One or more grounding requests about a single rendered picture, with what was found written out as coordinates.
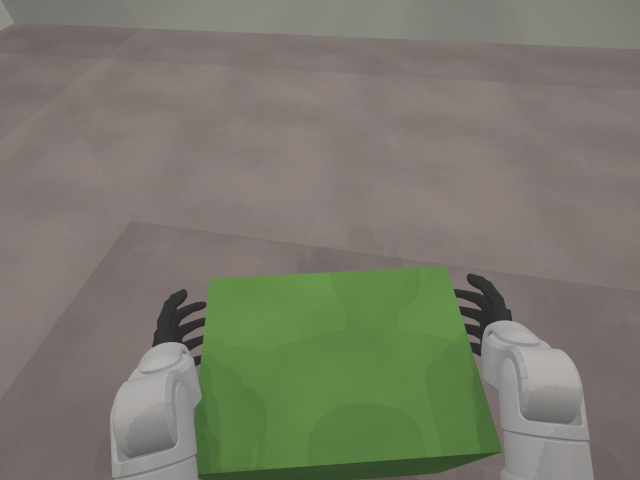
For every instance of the right robot forearm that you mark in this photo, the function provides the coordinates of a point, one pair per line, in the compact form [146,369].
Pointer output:
[542,408]

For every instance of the left robot forearm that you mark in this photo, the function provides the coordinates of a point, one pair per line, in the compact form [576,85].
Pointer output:
[151,422]

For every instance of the carton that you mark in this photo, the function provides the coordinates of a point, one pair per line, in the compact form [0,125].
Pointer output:
[338,376]

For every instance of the left robot hand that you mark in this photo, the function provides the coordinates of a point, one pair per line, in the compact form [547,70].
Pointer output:
[169,319]

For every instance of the right robot hand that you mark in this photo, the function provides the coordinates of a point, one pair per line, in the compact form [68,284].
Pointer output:
[492,305]

